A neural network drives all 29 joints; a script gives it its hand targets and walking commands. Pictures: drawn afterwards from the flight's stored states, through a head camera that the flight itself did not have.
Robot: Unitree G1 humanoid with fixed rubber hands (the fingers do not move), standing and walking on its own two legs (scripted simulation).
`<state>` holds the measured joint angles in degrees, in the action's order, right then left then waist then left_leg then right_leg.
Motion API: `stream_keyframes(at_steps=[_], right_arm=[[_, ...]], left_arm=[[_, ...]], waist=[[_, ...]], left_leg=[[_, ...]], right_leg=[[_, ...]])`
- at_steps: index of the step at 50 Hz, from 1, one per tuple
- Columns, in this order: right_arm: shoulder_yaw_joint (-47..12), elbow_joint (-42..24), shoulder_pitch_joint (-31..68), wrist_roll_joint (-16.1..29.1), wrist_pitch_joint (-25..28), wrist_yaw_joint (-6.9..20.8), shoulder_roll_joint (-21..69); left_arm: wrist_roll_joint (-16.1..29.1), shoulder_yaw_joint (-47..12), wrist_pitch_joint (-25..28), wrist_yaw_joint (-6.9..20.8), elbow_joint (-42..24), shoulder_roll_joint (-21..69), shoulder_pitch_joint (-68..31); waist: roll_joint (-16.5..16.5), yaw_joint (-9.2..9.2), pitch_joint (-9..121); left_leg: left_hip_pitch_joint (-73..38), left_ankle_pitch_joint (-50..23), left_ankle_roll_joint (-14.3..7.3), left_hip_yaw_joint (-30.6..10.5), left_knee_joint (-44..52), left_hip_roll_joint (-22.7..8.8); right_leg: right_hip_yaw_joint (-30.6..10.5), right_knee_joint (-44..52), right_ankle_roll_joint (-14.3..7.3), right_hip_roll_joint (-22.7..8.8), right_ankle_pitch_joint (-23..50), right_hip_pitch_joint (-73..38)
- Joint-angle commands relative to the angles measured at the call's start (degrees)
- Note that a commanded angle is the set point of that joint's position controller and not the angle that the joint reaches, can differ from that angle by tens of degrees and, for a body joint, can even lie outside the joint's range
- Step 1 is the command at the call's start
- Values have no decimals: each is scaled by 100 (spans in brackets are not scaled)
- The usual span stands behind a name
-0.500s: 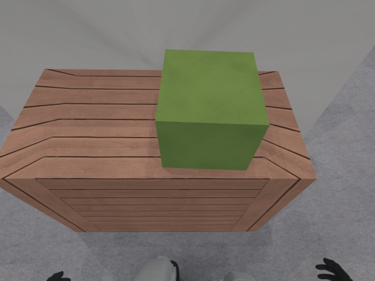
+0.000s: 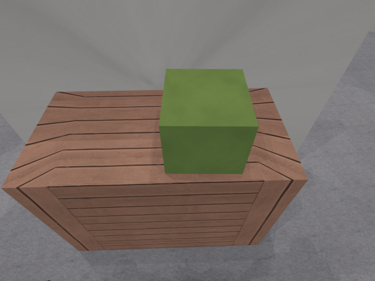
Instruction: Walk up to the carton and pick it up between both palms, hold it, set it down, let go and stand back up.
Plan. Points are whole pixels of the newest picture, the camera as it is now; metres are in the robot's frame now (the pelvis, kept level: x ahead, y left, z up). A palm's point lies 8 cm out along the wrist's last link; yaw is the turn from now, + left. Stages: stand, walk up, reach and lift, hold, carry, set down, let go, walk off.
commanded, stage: walk up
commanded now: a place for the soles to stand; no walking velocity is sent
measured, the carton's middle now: (204, 121) +0.56 -0.03 -0.02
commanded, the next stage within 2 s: none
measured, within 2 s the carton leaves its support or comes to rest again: neither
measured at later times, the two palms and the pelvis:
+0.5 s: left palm out of the picture +0.10 +0.29 -0.09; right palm out of the picture +0.09 -0.34 -0.09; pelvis +0.02 -0.02 +0.01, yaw +1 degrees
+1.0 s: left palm out of the picture +0.12 +0.28 -0.08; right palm out of the picture +0.14 -0.35 -0.09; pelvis +0.03 -0.04 +0.02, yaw +2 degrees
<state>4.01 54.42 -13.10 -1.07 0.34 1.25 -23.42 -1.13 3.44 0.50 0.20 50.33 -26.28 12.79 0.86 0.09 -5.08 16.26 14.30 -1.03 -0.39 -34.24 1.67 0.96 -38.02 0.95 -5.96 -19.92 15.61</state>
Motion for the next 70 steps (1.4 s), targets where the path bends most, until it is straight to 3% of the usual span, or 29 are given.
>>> stream_keyframes(at_steps=[1, 2, 3, 4, 6, 7, 9, 11, 12, 13, 14, 17, 20, 23, 27, 30, 31, 35, 40, 43, 49, 53, 57, 60, 61, 66, 67, 69, 70], right_arm=[[300, -263, 469, 8, 260, -164, -1640], [252, -230, 489, -73, 287, -157, -1429], [210, -299, 485, -54, 272, -118, -1367], [152, -294, 554, -38, 277, -110, -1292], [117, -293, 441, -17, 274, -143, -1328], [97, -333, 509, -3, 254, -157, -1309], [-24, -258, 536, 51, 211, -170, -1129], [-97, -222, 495, 134, 194, -167, -850], [-118, -115, 252, 191, 172, -152, -870], [-22, 23, 235, 113, 185, -154, -1006], [4, 61, 232, 96, 228, -149, -975], [19, 285, 209, 36, 309, -193, -1051], [-5, 152, 662, 34, 320, -245, -1370], [-108, 262, 904, 48, 320, -199, -1042], [-161, 283, 855, 61, 387, -210, -1057], [-122, 382, 836, 65, 341, -255, -1205], [-150, 367, 796, 69, 336, -252, -1162], [-208, 371, 955, 116, 266, -243, -1015], [-182, 471, 1229, 66, 236, -244, -1033], [-170, 487, 1093, 41, 238, -240, -1001], [-166, 604, 1221, 6, 184, -234, -1024], [-143, 732, 1074, 39, 202, -192, -980], [-185, 713, 1048, 22, 224, -239, -1111], [-107, 660, 842, -98, 232, -207, -1088], [-140, 566, 878, -90, 248, -210, -1034], [-74, 490, 449, 13, 323, -250, -1231], [-48, 487, 427, -61, 342, -269, -1354], [-67, 454, 571, -15, 315, -258, -1326], [-5, 388, 544, -37, 292, -263, -1250]], left_arm=[[101, 291, 5, -60, -284, -1046, -51], [83, 235, 5, -19, -206, -917, -110], [91, 234, 34, 23, -158, -860, 123], [92, 227, 52, 44, -70, -747, 243], [81, 228, -11, 34, 8, -781, 90], [62, 260, 21, 22, 28, -646, 56], [-7, 212, 92, -22, 85, -725, 147], [-87, 266, 114, -16, 4, -1087, -143], [-23, 294, 133, 9, -20, -1214, -509], [-24, 264, 116, 13, -57, -1184, -800], [-33, 216, 97, 46, -151, -1151, -888], [26, 42, 79, 59, -18, -660, -818], [72, 115, -23, 104, 111, -711, -565], [86, 100, 51, 86, 311, -787, -725], [80, 1, 92, 89, 402, -664, -653], [115, 6, 43, 21, 399, -772, -832], [122, 23, 49, 31, 470, -742, -864], [108, -9, 37, 33, 480, -738, -1008], [116, -12, 21, 27, 573, -850, -978], [72, -45, 30, 44, 546, -692, -1073], [30, 37, -23, 39, 652, -832, -1120], [56, 34, -14, 70, 634, -779, -1227], [70, 53, -27, 62, 665, -774, -1126], [-12, 169, -13, 116, 631, -807, -908], [13, 156, -37, 119, 601, -780, -858], [26, 150, -33, 110, 440, -682, -902], [48, 108, 0, 113, 435, -556, -798], [36, 83, 11, 79, 523, -552, -751], [59, 87, 26, 46, 455, -625, -632]], waist=[[-587, 10, 43], [-703, -16, -69], [-1347, -45, -15], [-1359, -106, 208], [-908, -34, 513], [-1061, -128, 468], [-152, -228, 480], [482, -87, 311], [576, 43, 332], [370, 139, 180], [145, 204, 315], [159, 121, 280], [-78, -105, 431], [-377, -49, 115], [-292, -51, 1037], [-77, -82, 884], [-321, -47, 1004], [83, 29, 944], [-282, -60, 1012], [26, -54, 1064], [112, -51, 397], [-77, 12, 536], [57, -37, 533], [-328, -96, 598], [-123, -104, 582], [-493, 15, 449], [-747, -5, 588], [-519, -108, 579], [-723, -134, 676]], left_leg=[[337, 2122, -1205, -2572, 2021, -1845], [292, 1338, -1032, -2186, 1951, -1554], [287, 1023, -930, -1544, 1819, -1261], [249, 608, -840, -1415, 1798, -1151], [-75, 125, -742, -1481, 1392, -1265], [253, 378, -647, -1333, 1439, -1213], [707, 506, -384, -1024, 1027, -1030], [1049, 1116, -17, -535, 505, -463], [532, 1080, 57, -131, -113, -173], [-105, 1045, 37, -130, -303, -294], [-563, 902, 33, -43, 157, -320], [-624, -632, -17, -520, 934, -506], [-25, 715, -266, -1285, 1496, -1028], [133, 388, -177, -960, 1502, -751], [-764, -1725, -113, -665, 951, -827], [-725, -2443, -91, -600, 947, -907], [-669, -2428, -131, -562, 958, -886], [-730, -1594, -59, -558, 1171, -793], [-808, -1660, 69, -509, 1175, -812], [-896, -2127, -38, -564, 1166, -887], [-510, -708, 30, -455, 1244, -600], [-633, -544, 17, -449, 1283, -621], [-476, -1067, -6, -626, 1336, -764], [-95, -104, -165, -455, 1199, -531], [-70, 302, -182, -556, 1264, -580], [-585, -986, -473, -1524, 1526, -1089], [-829, -1539, -587, -1558, 1457, -1214], [-764, -2276, -599, -1550, 1182, -1294], [-775, -2593, -490, -1177, 1082, -1136]], right_leg=[[-501, -1082, -343, 187, -1070, 704], [-585, -780, -359, 179, -782, 755], [-316, -490, -300, 215, -574, 549], [-191, -436, -314, 215, -318, 237], [-115, 387, -298, 347, -174, -48], [-70, 780, -318, 404, 370, -415], [-187, 1445, -450, 385, 444, -1061], [-1780, 2347, -758, -671, -723, -838], [-2026, 2719, -1003, -967, -1852, -261], [-1894, 2558, -1165, -1122, -1805, 517], [-1404, 2275, -937, -763, -1580, 637], [-474, 1645, -520, -131, 157, 248], [-352, 1439, -270, 111, -159, -268], [-543, 1702, -442, -105, -118, -240], [-377, 1591, -378, -214, 1614, -733], [-257, 1496, -324, -194, 1936, -892], [-239, 1440, -354, -229, 1979, -1026], [-318, 1629, -412, -207, 1685, -911], [-370, 1862, -321, -310, 1578, -1005], [-250, 1792, -331, -233, 1770, -1109], [-465, 2279, -352, -298, 347, -694], [-332, 2372, -356, -258, -442, -657], [-258, 2121, -337, -202, 581, -952], [-220, 1900, -455, -81, -305, -1276], [-230, 1898, -504, -59, -504, -1080], [130, 1100, -269, 181, 370, -529], [103, 1038, -211, 268, 515, -370], [-12, 1329, -239, 162, 855, -700], [-95, 1332, -308, 83, 1219, -906]])
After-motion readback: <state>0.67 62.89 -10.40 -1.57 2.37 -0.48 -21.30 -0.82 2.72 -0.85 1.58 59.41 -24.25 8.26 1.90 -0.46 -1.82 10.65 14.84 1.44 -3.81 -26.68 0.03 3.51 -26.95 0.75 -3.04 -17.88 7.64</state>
